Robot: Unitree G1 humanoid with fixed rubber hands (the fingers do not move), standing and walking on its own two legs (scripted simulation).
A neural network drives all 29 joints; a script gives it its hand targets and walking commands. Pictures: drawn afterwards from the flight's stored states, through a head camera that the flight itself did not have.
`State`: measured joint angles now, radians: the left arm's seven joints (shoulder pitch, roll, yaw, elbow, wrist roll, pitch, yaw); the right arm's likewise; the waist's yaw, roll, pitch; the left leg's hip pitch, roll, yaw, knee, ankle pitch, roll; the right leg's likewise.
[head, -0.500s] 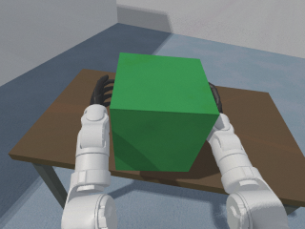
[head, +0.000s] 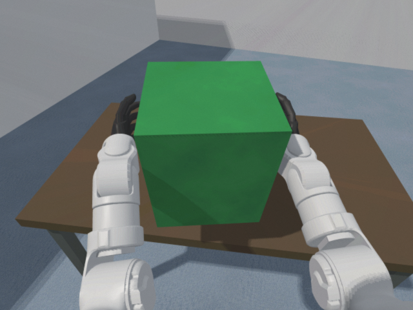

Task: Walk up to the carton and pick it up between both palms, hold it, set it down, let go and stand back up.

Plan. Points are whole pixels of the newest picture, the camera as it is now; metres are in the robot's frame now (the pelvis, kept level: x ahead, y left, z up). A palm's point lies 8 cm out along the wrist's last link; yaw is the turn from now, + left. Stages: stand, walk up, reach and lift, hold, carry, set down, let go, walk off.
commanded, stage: reach and lift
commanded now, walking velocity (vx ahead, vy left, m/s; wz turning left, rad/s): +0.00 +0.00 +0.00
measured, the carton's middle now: (207, 147) +0.38 +0.00 +0.17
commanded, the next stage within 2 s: hold in 0.78 s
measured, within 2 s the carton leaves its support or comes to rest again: neither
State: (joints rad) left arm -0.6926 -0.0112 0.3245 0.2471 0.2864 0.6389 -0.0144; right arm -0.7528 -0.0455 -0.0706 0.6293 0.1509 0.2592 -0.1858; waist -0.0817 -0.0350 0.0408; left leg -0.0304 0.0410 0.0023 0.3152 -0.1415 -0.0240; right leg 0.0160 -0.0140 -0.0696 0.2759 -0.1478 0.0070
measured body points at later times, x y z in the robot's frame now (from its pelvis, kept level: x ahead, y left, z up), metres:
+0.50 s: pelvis +0.00 +0.01 +0.00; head -0.04 +0.04 +0.45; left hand +0.40 +0.16 +0.21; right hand +0.39 -0.15 +0.21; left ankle +0.03 +0.13 -0.75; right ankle +0.01 -0.12 -0.75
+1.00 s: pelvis +0.00 +0.00 +0.00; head -0.06 +0.02 +0.44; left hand +0.38 +0.16 +0.23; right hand +0.39 -0.14 +0.24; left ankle +0.03 +0.13 -0.75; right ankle +0.01 -0.12 -0.75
